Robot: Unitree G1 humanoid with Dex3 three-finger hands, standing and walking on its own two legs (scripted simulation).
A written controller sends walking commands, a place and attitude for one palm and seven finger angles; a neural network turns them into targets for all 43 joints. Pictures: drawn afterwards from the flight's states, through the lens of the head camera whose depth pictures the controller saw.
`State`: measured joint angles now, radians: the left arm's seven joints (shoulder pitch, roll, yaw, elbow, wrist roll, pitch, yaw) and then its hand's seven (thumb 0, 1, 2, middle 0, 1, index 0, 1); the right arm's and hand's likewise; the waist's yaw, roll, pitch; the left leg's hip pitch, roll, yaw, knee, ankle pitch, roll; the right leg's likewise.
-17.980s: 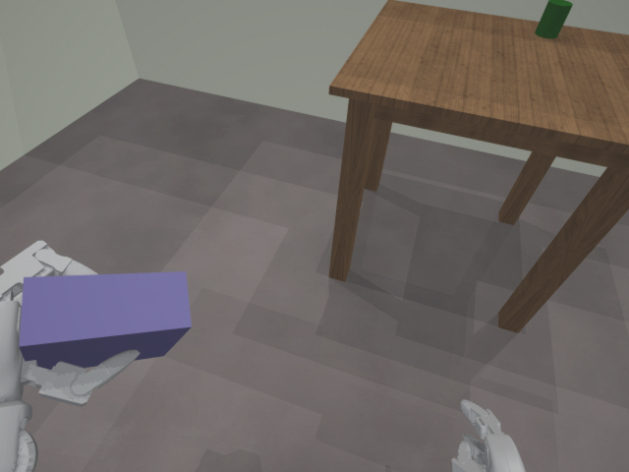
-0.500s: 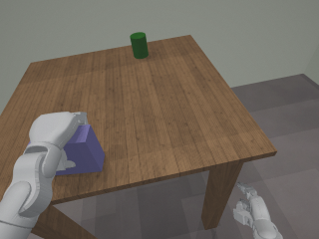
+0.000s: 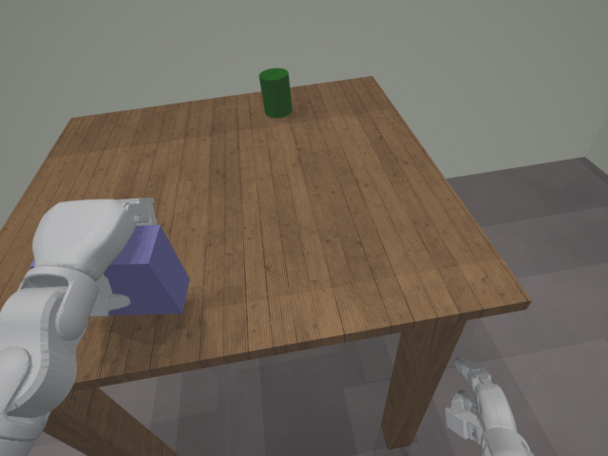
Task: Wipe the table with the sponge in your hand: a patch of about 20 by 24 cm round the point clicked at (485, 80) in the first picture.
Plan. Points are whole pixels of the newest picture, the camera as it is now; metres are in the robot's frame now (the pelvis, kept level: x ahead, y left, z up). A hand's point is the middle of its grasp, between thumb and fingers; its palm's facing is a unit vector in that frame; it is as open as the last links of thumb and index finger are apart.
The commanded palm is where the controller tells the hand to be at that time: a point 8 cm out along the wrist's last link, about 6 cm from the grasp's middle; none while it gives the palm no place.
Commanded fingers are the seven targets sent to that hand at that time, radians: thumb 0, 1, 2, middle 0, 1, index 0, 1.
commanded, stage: move the sponge above the wiping area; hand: left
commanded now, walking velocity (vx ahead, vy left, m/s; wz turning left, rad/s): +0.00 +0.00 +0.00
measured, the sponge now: (127, 282) +0.25 +0.29 +0.12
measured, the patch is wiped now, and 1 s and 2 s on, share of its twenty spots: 0.15 0.15 0.15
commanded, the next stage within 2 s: lower the sponge onto the table in 0.54 s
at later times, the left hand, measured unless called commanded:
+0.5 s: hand (86, 242) +0.24 +0.31 +0.19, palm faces +0.21 +0.02 -0.98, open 9.6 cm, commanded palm +0.21 +0.30 +0.25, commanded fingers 0.00 0.10 1.30 -1.20 -1.60 -1.20 -1.60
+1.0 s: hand (79, 222) +0.26 +0.32 +0.20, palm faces +0.24 +0.00 -0.97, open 9.6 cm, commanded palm +0.21 +0.30 +0.24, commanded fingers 0.00 0.10 1.30 -1.20 -1.60 -1.20 -1.60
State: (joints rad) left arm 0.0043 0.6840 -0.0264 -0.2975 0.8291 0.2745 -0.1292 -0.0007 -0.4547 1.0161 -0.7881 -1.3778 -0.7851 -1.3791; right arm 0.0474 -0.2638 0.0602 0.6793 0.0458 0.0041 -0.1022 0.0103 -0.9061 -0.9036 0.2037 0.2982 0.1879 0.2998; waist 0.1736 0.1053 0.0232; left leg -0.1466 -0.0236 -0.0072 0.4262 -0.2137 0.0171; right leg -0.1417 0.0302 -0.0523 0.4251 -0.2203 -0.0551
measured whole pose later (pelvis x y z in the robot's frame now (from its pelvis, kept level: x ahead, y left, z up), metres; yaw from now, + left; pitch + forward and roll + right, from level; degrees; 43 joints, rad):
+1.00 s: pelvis -0.01 +0.00 +0.00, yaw -1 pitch -4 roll +0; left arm -0.14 0.67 0.07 -0.12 0.80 0.39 -0.08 0.00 -0.46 1.02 -0.79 -1.37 -0.79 -1.38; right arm 0.02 -0.27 0.06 0.69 0.07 0.02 -0.07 0.01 -0.90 -0.90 0.20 0.30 0.20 0.30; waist 0.15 0.12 0.02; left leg -0.16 -0.01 0.01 0.41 -0.19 0.01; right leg -0.15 0.04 -0.04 0.40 -0.19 -0.06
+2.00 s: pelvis -0.01 +0.00 +0.00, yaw +0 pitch -2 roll +0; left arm -0.07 0.63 0.03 -0.03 0.86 0.28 -0.13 0.00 -0.47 1.04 -0.79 -1.37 -0.79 -1.37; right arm 0.06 -0.27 0.06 0.67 0.06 0.02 -0.08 0.01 -0.90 -0.90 0.21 0.30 0.20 0.30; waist 0.12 0.11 0.01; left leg -0.19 -0.02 -0.01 0.43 -0.20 0.02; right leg -0.18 0.03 -0.05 0.41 -0.20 -0.05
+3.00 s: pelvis -0.01 -0.01 -0.01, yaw +0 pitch +3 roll -1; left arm -0.53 0.74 0.11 0.68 0.94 0.00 -0.13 0.02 -0.52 1.08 -0.82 -1.31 -0.81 -1.36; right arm 0.22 -0.33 -0.01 0.71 0.08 0.09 -0.09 0.01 -0.91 -0.90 0.20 0.30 0.20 0.30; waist 0.03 0.09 -0.03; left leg -0.36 0.00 -0.01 0.53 -0.23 0.01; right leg -0.33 0.06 -0.06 0.48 -0.21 -0.07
